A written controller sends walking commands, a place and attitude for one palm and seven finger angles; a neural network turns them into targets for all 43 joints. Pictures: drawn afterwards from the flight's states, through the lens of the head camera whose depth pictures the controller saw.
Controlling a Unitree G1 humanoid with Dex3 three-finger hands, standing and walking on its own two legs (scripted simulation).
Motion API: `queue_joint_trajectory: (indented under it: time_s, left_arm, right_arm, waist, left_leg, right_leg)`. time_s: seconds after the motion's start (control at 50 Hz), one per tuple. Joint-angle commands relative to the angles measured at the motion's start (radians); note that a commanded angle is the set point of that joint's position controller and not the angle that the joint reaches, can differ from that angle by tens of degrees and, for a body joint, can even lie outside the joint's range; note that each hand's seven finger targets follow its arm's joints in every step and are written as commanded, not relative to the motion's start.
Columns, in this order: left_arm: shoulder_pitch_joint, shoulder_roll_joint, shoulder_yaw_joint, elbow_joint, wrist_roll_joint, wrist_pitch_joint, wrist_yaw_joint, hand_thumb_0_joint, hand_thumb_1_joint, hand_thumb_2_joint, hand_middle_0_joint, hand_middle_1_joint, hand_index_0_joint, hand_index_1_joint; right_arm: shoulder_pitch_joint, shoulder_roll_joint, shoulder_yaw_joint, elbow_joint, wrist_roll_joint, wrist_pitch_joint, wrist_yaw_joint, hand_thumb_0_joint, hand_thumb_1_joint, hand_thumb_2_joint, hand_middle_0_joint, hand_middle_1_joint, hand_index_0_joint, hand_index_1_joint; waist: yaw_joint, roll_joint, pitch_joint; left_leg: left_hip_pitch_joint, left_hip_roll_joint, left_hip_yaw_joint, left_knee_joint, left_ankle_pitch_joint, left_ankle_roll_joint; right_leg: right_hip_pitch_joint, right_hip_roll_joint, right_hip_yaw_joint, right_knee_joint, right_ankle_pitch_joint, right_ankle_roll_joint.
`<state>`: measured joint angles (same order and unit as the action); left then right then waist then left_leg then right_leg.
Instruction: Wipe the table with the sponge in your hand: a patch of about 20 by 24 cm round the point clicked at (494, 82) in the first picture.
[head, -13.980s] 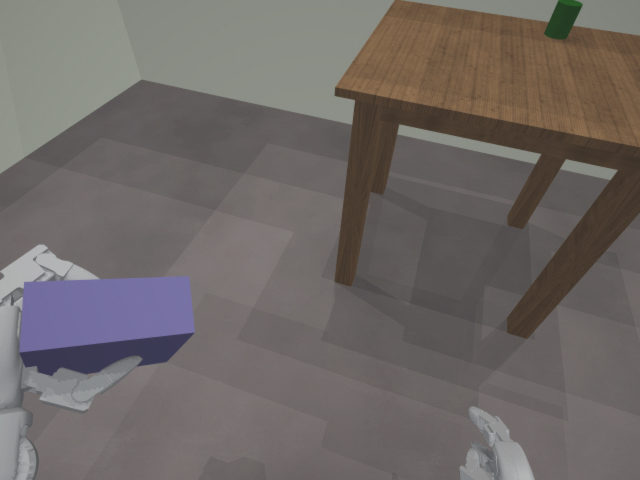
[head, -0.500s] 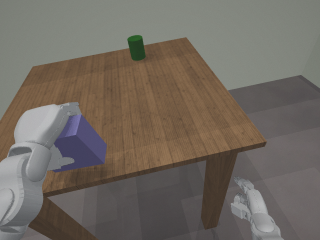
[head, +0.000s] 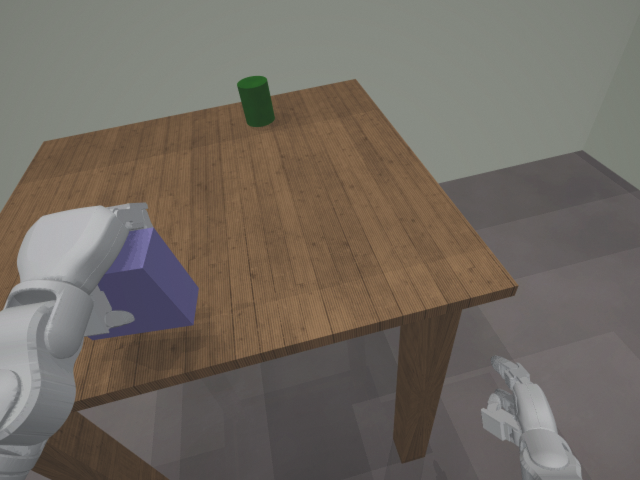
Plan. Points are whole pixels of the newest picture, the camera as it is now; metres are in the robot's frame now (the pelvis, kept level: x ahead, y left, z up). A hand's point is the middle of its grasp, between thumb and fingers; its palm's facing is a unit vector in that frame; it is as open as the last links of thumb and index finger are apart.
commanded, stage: move the sponge above the wiping area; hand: left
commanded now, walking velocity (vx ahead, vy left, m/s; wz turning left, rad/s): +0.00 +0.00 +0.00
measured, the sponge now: (130, 297) +0.25 +0.28 +0.14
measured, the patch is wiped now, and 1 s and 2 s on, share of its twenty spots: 0.00 0.00 0.15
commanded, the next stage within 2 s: none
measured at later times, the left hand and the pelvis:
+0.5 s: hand (89, 247) +0.25 +0.29 +0.21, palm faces +0.24 -0.01 -0.97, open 9.7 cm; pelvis +0.00 +0.02 +0.01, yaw +0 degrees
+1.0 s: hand (76, 228) +0.26 +0.31 +0.23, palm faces +0.28 +0.02 -0.96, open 9.7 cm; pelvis +0.01 +0.00 +0.01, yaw +0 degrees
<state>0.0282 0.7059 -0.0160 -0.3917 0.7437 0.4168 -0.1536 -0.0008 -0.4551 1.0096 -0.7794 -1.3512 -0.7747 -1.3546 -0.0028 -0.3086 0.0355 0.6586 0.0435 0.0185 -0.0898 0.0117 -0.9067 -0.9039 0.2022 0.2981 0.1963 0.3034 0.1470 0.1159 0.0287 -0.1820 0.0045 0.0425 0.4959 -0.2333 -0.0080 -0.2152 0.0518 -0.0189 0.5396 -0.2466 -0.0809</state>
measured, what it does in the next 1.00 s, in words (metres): stands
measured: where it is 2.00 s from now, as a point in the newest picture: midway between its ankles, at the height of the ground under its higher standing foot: outside the picture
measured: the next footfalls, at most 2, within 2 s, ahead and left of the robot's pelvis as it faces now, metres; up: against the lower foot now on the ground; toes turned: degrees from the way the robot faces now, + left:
none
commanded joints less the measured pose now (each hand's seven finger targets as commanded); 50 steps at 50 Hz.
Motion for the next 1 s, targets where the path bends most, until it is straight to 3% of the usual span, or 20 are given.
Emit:
queue_joint_trajectory:
  time_s: [0.0, 0.06, 0.1, 0.16, 0.2, 0.24, 0.3, 0.34, 0.4, 0.44, 0.5, 0.52, 0.6, 0.68, 0.72, 0.78, 0.8, 0.82, 0.9, 0.98]
  left_arm:
    - [-0.397, 0.352, 0.381, -0.138, 0.040, 0.022, 0.123, 0.000, 0.100, 1.300, -1.200, -1.600, -1.200, -1.600]
    - [-0.316, 0.259, 0.323, -0.070, -0.009, 0.043, 0.085, 0.000, 0.100, 1.300, -1.200, -1.600, -1.200, -1.600]
    - [-0.219, 0.163, 0.260, -0.017, -0.026, 0.066, 0.042, 0.000, 0.100, 1.300, -1.200, -1.600, -1.200, -1.600]
    - [-0.150, 0.074, 0.165, -0.119, -0.040, 0.061, 0.006, 0.000, 0.100, 1.300, -1.200, -1.600, -1.200, -1.600]
    - [-0.140, 0.059, 0.148, -0.174, -0.032, 0.064, 0.005, 0.000, 0.100, 1.300, -1.200, -1.600, -1.200, -1.600]
    - [-0.212, 0.119, 0.167, -0.217, -0.002, 0.042, 0.021, 0.000, 0.100, 1.300, -1.200, -1.600, -1.200, -1.600]
    - [-0.412, 0.296, 0.270, -0.331, 0.085, 0.025, 0.066, 0.000, 0.100, 1.300, -1.200, -1.600, -1.200, -1.600]
    - [-0.501, 0.329, 0.283, -0.254, 0.143, 0.007, 0.105, 0.000, 0.100, 1.300, -1.200, -1.600, -1.200, -1.600]
    - [-0.485, 0.338, 0.320, -0.224, 0.140, 0.008, 0.137, 0.000, 0.100, 1.300, -1.200, -1.600, -1.200, -1.600]
    - [-0.453, 0.255, 0.277, -0.152, 0.093, 0.015, 0.143, 0.000, 0.100, 1.300, -1.200, -1.600, -1.200, -1.600]
    - [-0.309, 0.174, 0.257, -0.030, 0.032, 0.063, 0.100, 0.000, 0.100, 1.300, -1.200, -1.600, -1.200, -1.600]
    - [-0.286, 0.121, 0.213, -0.040, 0.015, 0.064, 0.080, 0.000, 0.100, 1.300, -1.200, -1.600, -1.200, -1.600]
    - [-0.181, -0.002, 0.096, -0.043, -0.004, 0.086, 0.021, 0.000, 0.100, 1.300, -1.200, -1.600, -1.200, -1.600]
    - [-0.352, 0.090, 0.096, -0.124, 0.058, 0.053, 0.034, 0.000, 0.100, 1.300, -1.200, -1.600, -1.200, -1.600]
    - [-0.519, 0.201, 0.153, -0.204, 0.122, 0.035, 0.063, 0.000, 0.100, 1.300, -1.200, -1.600, -1.200, -1.600]
    - [-0.557, 0.310, 0.240, -0.198, 0.193, -0.001, 0.106, 0.000, 0.100, 1.300, -1.200, -1.600, -1.200, -1.600]
    - [-0.550, 0.383, 0.314, -0.202, 0.204, 0.001, 0.123, 0.000, 0.100, 1.300, -1.200, -1.600, -1.200, -1.600]
    - [-0.554, 0.295, 0.246, -0.164, 0.200, -0.003, 0.133, 0.000, 0.100, 1.300, -1.200, -1.600, -1.200, -1.600]
    - [-0.379, 0.252, 0.295, 0.026, 0.089, 0.052, 0.134, 0.000, 0.100, 1.300, -1.200, -1.600, -1.200, -1.600]
    - [-0.205, 0.179, 0.239, 0.094, 0.024, 0.093, 0.038, 0.000, 0.100, 1.300, -1.200, -1.600, -1.200, -1.600]
  right_arm:
    - [-0.288, -0.033, -0.013, -0.183, 0.009, -0.069, 0.014, 0.000, -0.900, -0.900, 0.200, 0.300, 0.200, 0.300]
    - [-0.247, -0.044, -0.015, -0.176, 0.016, -0.050, 0.020, 0.000, -0.900, -0.900, 0.200, 0.300, 0.200, 0.300]
    - [-0.301, -0.034, -0.001, -0.199, 0.033, -0.053, 0.021, 0.000, -0.900, -0.900, 0.200, 0.300, 0.200, 0.300]
    - [-0.252, -0.040, -0.008, -0.224, 0.038, -0.043, 0.023, 0.000, -0.900, -0.900, 0.200, 0.300, 0.200, 0.300]
    - [-0.310, -0.023, 0.007, -0.252, 0.046, -0.060, 0.023, 0.000, -0.900, -0.900, 0.200, 0.300, 0.200, 0.300]
    - [-0.256, -0.035, -0.001, -0.243, 0.030, -0.065, 0.010, 0.000, -0.900, -0.900, 0.200, 0.300, 0.200, 0.300]
    - [-0.305, -0.032, 0.009, -0.245, 0.008, -0.079, -0.008, 0.000, -0.900, -0.900, 0.200, 0.300, 0.200, 0.300]
    - [-0.248, -0.033, 0.002, -0.207, -0.012, -0.080, -0.010, 0.000, -0.900, -0.900, 0.200, 0.300, 0.200, 0.300]
    - [-0.279, -0.025, 0.004, -0.194, -0.002, -0.078, 0.004, 0.000, -0.900, -0.900, 0.200, 0.300, 0.200, 0.300]
    - [-0.251, -0.020, -0.001, -0.173, -0.001, -0.066, 0.018, 0.000, -0.900, -0.900, 0.200, 0.300, 0.200, 0.300]
    - [-0.298, -0.024, 0.004, -0.178, 0.024, -0.053, 0.026, 0.000, -0.900, -0.900, 0.200, 0.300, 0.200, 0.300]
    - [-0.265, -0.033, 0.000, -0.178, 0.023, -0.043, 0.030, 0.000, -0.900, -0.900, 0.200, 0.300, 0.200, 0.300]
    - [-0.291, -0.028, 0.010, -0.226, 0.046, -0.039, 0.033, 0.000, -0.900, -0.900, 0.200, 0.300, 0.200, 0.300]
    - [-0.253, -0.047, 0.002, -0.227, 0.031, -0.044, 0.007, 0.000, -0.900, -0.900, 0.200, 0.300, 0.200, 0.300]
    - [-0.257, -0.045, 0.005, -0.233, 0.012, -0.068, -0.004, 0.000, -0.900, -0.900, 0.200, 0.300, 0.200, 0.300]
    - [-0.233, -0.040, 0.000, -0.201, -0.013, -0.071, -0.003, 0.000, -0.900, -0.900, 0.200, 0.300, 0.200, 0.300]
    - [-0.263, -0.042, 0.004, -0.198, -0.011, -0.079, -0.001, 0.000, -0.900, -0.900, 0.200, 0.300, 0.200, 0.300]
    - [-0.243, -0.023, 0.008, -0.187, -0.017, -0.078, 0.004, 0.000, -0.900, -0.900, 0.200, 0.300, 0.200, 0.300]
    - [-0.269, -0.036, -0.006, -0.154, 0.008, -0.056, 0.030, 0.000, -0.900, -0.900, 0.200, 0.300, 0.200, 0.300]
    - [-0.238, -0.061, -0.011, -0.173, 0.021, -0.016, 0.031, 0.000, -0.900, -0.900, 0.200, 0.300, 0.200, 0.300]
  waist:
    - [0.033, 0.005, -0.259]
    - [0.012, -0.066, -0.203]
    - [0.007, -0.089, -0.137]
    - [-0.012, -0.086, -0.173]
    - [-0.007, -0.075, -0.178]
    - [-0.013, -0.091, -0.203]
    - [0.015, 0.001, -0.285]
    - [0.014, 0.047, -0.318]
    - [0.043, 0.078, -0.312]
    - [0.031, 0.036, -0.272]
    - [0.031, -0.046, -0.171]
    - [0.014, -0.075, -0.178]
    - [-0.008, -0.092, -0.127]
    - [-0.026, -0.059, -0.201]
    - [-0.009, -0.014, -0.310]
    - [0.015, 0.048, -0.381]
    - [0.038, 0.075, -0.385]
    - [0.024, 0.038, -0.373]
    - [0.035, -0.051, -0.227]
    - [0.000, -0.136, -0.158]
  left_leg:
    - [0.042, -0.025, -0.096, -0.057, 0.224, 0.017]
    - [0.020, -0.008, -0.081, -0.081, 0.202, 0.017]
    - [0.002, -0.004, -0.081, -0.088, 0.168, 0.018]
    - [0.011, 0.002, -0.078, -0.101, 0.151, 0.025]
    - [0.020, -0.001, -0.088, -0.109, 0.108, 0.028]
    - [0.024, -0.003, -0.093, -0.117, 0.074, 0.034]
    - [0.055, -0.016, -0.110, -0.127, 0.092, 0.037]
    - [0.070, -0.019, -0.113, -0.132, 0.156, 0.030]
    - [0.079, -0.019, -0.133, -0.141, 0.215, 0.023]
    - [0.075, -0.010, -0.114, -0.145, 0.234, 0.013]
    - [0.036, -0.005, -0.112, -0.150, 0.176, 0.012]
    - [0.026, 0.005, -0.097, -0.153, 0.161, 0.013]
    - [0.001, 0.002, -0.095, -0.160, 0.052, 0.022]
    - [0.022, -0.015, -0.096, -0.167, -0.020, 0.037]
    - [0.054, -0.027, -0.099, -0.144, 0.036, 0.042]
    - [0.089, -0.034, -0.115, -0.134, 0.182, 0.038]
    - [0.084, -0.037, -0.128, -0.131, 0.192, 0.040]
    - [0.080, -0.036, -0.110, -0.124, 0.237, 0.034]
    - [0.047, -0.026, -0.104, -0.111, 0.225, 0.021]
    - [-0.013, -0.021, -0.068, -0.088, 0.177, 0.028]
  right_leg:
    - [0.133, -0.076, 0.248, -0.144, 0.132, -0.023]
    - [0.114, -0.093, 0.169, -0.154, 0.155, 0.016]
    - [0.069, -0.083, 0.175, -0.173, 0.113, 0.013]
    - [0.079, -0.091, 0.097, -0.151, 0.138, 0.034]
    - [0.057, -0.077, 0.118, -0.161, 0.062, 0.026]
    - [0.062, -0.083, 0.101, -0.157, 0.014, 0.033]
    - [0.106, -0.057, 0.160, -0.135, -0.004, 0.002]
    - [0.128, -0.057, 0.140, -0.122, 0.035, -0.010]
    - [0.160, -0.037, 0.181, -0.128, 0.089, -0.040]
    - [0.147, -0.059, 0.132, -0.147, 0.115, -0.021]
    - [0.100, -0.053, 0.145, -0.176, 0.090, -0.016]
    - [0.100, -0.070, 0.104, -0.174, 0.099, 0.005]
    - [0.043, -0.060, 0.095, -0.188, 0.030, 0.016]
    - [0.058, -0.062, 0.084, -0.172, -0.036, 0.027]
    - [0.106, -0.058, 0.115, -0.149, -0.034, 0.007]
    - [0.175, -0.049, 0.142, -0.133, 0.072, -0.017]
    - [0.195, -0.034, 0.192, -0.131, 0.073, -0.037]
    - [0.193, -0.051, 0.160, -0.130, 0.112, -0.032]
    - [0.144, -0.052, 0.209, -0.177, 0.149, -0.030]
    - [0.110, -0.080, 0.158, -0.182, 0.171, 0.026]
